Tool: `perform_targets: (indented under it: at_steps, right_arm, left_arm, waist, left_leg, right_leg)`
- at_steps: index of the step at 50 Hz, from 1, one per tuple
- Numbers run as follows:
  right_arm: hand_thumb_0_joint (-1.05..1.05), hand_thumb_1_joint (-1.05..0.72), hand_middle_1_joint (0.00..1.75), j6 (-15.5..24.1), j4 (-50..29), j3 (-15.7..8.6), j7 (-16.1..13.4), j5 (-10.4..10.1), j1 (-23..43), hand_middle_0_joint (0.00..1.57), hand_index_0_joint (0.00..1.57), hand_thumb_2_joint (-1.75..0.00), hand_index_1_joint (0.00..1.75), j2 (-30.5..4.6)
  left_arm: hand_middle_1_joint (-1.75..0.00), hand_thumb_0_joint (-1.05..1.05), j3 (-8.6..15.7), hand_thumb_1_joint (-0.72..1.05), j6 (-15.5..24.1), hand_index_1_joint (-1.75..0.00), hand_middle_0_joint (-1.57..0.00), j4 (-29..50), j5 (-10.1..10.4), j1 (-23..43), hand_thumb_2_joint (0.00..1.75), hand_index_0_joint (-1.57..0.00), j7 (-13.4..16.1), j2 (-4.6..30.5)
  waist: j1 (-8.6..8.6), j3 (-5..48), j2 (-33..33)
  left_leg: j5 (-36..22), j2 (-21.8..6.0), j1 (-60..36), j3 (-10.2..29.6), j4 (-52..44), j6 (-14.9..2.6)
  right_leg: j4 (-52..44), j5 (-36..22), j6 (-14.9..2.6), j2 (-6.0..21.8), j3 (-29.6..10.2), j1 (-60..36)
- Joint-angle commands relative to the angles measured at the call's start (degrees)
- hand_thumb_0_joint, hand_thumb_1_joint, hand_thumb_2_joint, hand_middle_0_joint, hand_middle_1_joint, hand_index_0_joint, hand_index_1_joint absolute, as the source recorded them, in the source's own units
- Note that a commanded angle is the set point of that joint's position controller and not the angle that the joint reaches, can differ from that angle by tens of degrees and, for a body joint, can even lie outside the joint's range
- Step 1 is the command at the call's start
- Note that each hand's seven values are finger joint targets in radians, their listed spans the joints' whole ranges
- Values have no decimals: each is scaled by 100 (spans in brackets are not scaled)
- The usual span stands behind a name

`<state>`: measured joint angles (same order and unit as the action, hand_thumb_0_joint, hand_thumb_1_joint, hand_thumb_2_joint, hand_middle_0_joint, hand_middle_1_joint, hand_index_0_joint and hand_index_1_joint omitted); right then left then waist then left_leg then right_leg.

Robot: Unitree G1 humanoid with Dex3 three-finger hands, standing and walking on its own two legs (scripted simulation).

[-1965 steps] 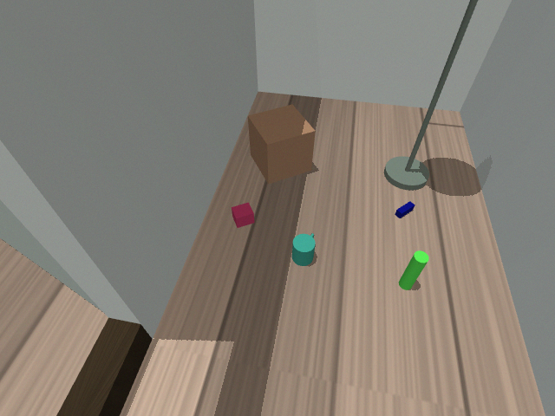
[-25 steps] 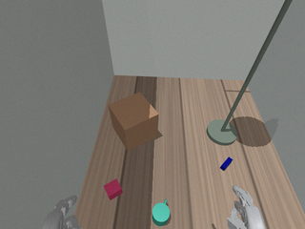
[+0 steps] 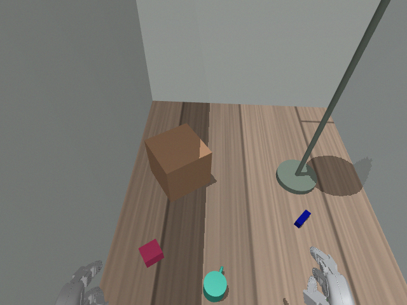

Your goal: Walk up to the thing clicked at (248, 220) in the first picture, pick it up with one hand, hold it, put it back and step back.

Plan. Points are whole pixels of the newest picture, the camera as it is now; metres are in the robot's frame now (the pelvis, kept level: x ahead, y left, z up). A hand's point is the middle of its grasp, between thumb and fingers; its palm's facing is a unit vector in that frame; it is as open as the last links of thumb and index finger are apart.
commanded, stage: stand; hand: left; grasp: from above
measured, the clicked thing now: (151, 253) +0.48 +0.21 -0.68
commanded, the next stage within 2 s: none
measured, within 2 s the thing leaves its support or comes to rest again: neither
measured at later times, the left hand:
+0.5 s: hand out of the picture +0.08 +0.24 -0.10, palm faces +0.03 -0.95 -0.32, open 7.4 cm
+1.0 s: hand out of the picture +0.02 +0.25 -0.10, palm faces +0.03 -0.94 -0.33, open 7.4 cm
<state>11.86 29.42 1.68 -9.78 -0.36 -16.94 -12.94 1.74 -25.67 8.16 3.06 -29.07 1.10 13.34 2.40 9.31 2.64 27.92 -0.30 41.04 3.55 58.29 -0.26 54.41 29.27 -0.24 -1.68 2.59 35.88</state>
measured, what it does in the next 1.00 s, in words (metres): rises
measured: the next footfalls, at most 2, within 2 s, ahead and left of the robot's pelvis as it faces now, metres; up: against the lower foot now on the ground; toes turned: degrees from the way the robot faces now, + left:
none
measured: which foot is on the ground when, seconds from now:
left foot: down 0.00-1.00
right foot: down 0.00-1.00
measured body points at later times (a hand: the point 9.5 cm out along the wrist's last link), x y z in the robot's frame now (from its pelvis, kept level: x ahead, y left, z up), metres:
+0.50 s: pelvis -0.01 +0.01 +0.05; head +0.01 +0.01 +0.50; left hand +0.07 +0.29 -0.08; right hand +0.08 -0.28 -0.08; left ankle +0.01 +0.11 -0.68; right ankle -0.02 -0.12 -0.68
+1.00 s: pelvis -0.02 +0.01 +0.07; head -0.02 +0.01 +0.52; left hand +0.02 +0.30 -0.07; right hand +0.05 -0.27 -0.08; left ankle +0.01 +0.11 -0.68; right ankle -0.02 -0.12 -0.68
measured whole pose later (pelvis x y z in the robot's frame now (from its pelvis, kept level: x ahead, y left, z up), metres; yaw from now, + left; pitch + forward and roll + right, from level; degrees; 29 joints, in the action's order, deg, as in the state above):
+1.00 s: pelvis -0.02 +0.01 +0.07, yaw +0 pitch -4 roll +0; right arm 0.1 64.7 -2.4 -0.9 1.7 -8.1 -16.8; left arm 2.4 -0.1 -65.6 -2.0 -9.6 1.3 16.5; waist -0.8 -3.5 0.7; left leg 9.0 2.0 7.4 1.0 20.5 -1.5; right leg 20.3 11.7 1.2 1.2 -0.1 4.5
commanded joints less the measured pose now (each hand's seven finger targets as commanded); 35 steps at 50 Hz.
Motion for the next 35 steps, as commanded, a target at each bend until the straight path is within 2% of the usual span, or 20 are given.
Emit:
perform_targets:
  at_steps: [1,4,5,6,7,8,9,11,13,14,20,21,25,27,30,31,35]
  right_arm:
    - [0,-90,30,327,-908,-317,-82,-28,369,20,20,-90,30,-741]
    - [0,-90,30,342,-957,-290,-76,-33,383,20,20,-90,30,-715]
    - [0,-90,30,-214,568,-497,266,691,836,20,20,-90,30,-1276]
    - [0,-90,30,-416,628,-616,408,669,824,20,20,-90,30,-1338]
    - [0,-90,30,-505,493,-613,488,707,686,20,20,-90,30,-1373]
    - [0,-90,30,-539,598,-594,581,649,745,20,20,-90,30,-1376]
    - [0,-90,30,-579,803,-587,678,499,706,20,20,-90,30,-1249]
    - [0,-90,30,-657,1006,-583,801,333,892,20,20,-90,30,-1119]
    - [0,-90,30,-745,1209,-625,857,316,932,20,20,-90,30,-1078]
    - [0,-90,30,-779,1331,-625,873,333,938,20,20,-90,30,-1093]
    - [0,-90,30,-872,1911,-633,845,329,911,20,20,-90,30,-1161]
    - [0,-90,30,-884,1982,-636,833,315,943,20,20,-90,30,-1194]
    - [0,-90,30,-954,2349,-630,784,270,928,20,20,-90,30,-1241]
    - [0,-90,30,-968,2520,-631,763,250,868,20,20,-90,30,-1310]
    - [0,-90,30,-976,2699,-627,757,225,975,20,20,-90,30,-1367]
    - [0,-90,30,-982,2747,-621,752,217,954,20,20,-90,30,-1352]
    - [0,-90,30,-1031,2920,-630,759,202,989,20,20,-90,30,-1387]
  left_arm:
    - [-30,0,326,90,288,-30,-20,1126,2,121,90,-20,67,611]
    - [-30,0,325,90,266,-30,-20,1107,16,97,90,-20,58,593]
    - [-30,0,307,90,1467,-30,-20,-904,-685,1737,90,-20,260,1056]
    - [-30,0,450,90,1865,-30,-20,-1931,-695,1190,90,-20,238,1151]
    - [-30,0,407,90,2065,-30,-20,-2161,-687,1209,90,-20,195,1131]
    - [-30,0,337,90,2217,-30,-20,-2453,-696,1205,90,-20,171,1207]
    - [-30,0,330,90,2302,-30,-20,-2684,-710,1378,90,-20,146,1187]
    - [-30,0,350,90,2335,-30,-20,-3279,-607,1603,90,-20,124,1166]
    - [-30,0,365,90,2402,-30,-20,-3737,-594,1814,90,-20,145,1178]
    - [-30,0,359,90,2440,-30,-20,-3965,-592,1885,90,-20,144,1160]
    - [-30,0,339,90,2616,-30,-20,-5048,-533,1956,90,-20,152,1109]
    - [-30,0,333,90,2617,-30,-20,-5211,-514,1965,90,-20,156,1097]
    - [-30,0,307,90,2666,-30,-20,-5809,-498,1931,90,-20,162,1166]
    - [-30,0,295,90,2655,-30,-20,-6021,-474,1994,90,-20,167,1189]
    - [-30,0,258,90,2647,-30,-20,-6346,-462,1905,90,-20,164,1180]
    - [-30,0,262,90,2644,-30,-20,-6432,-466,1939,90,-20,163,1216]
    - [-30,0,260,90,2659,-30,-20,-6690,-487,2016,90,-20,162,1304]
  waist:
    - [-6,421,129]
    - [19,387,-15]
    - [-493,-835,-258]
    - [-442,-270,-492]
    - [-288,-223,-393]
    - [-359,-26,-207]
    - [-344,65,-169]
    - [-407,-112,-518]
    - [-390,-205,-689]
    - [-374,-341,-573]
    - [-365,-574,-125]
    - [-370,-614,-50]
    - [-345,-742,-258]
    - [-316,-789,-129]
    - [-393,-926,-47]
    - [-356,-924,-145]
    - [-336,-1098,-265]
  left_leg:
    - [-1357,-4,-826,-9,-955,-47]
    - [-1211,18,-752,-22,-930,-74]
    - [-2259,-286,-1001,236,-1529,-336]
    - [-2460,-167,-1433,-1,-1411,-388]
    - [-2490,-181,-1607,163,-1468,-394]
    - [-2640,-205,-1864,254,-1581,-411]
    - [-2638,-170,-1986,175,-1703,-370]
    - [-2349,-101,-2046,97,-1858,-330]
    - [-1822,-64,-2199,136,-1999,-328]
    - [-1641,-95,-2318,181,-2154,-345]
    - [-2241,-332,-2769,436,-2925,-300]
    - [-2196,-371,-2731,512,-3107,-297]
    - [-2431,-363,-3057,396,-3335,-223]
    - [-2418,-412,-3172,443,-3622,-204]
    - [-2434,-464,-3318,488,-3849,-200]
    - [-2442,-471,-3365,474,-3904,-188]
    - [-2025,-437,-3355,427,-4053,-166]
  right_leg:
    - [-803,-1318,-30,-59,72,29]
    - [-866,-1235,0,-51,63,6]
    - [-1100,-1494,-231,410,-495,-1011]
    - [-1308,-1609,-414,517,-815,-1217]
    - [-1329,-1830,-459,442,-904,-1143]
    - [-1278,-2214,-414,506,-889,-1491]
    - [-1271,-2419,-391,596,-943,-1676]
    - [-1655,-2166,-317,606,-883,-1755]
    - [-1994,-1698,-290,711,-1003,-1720]
    - [-2128,-1505,-256,714,-996,-1637]
    - [-2438,-2062,-147,619,-738,-2145]
    - [-2539,-2032,-132,608,-708,-2277]
    - [-2993,-2334,-122,716,-754,-2630]
    - [-3096,-2206,-85,670,-703,-2723]
    - [-3294,-2222,-35,674,-664,-2829]
    - [-3326,-2231,-31,683,-653,-2867]
    - [-3598,-2020,-40,723,-704,-2845]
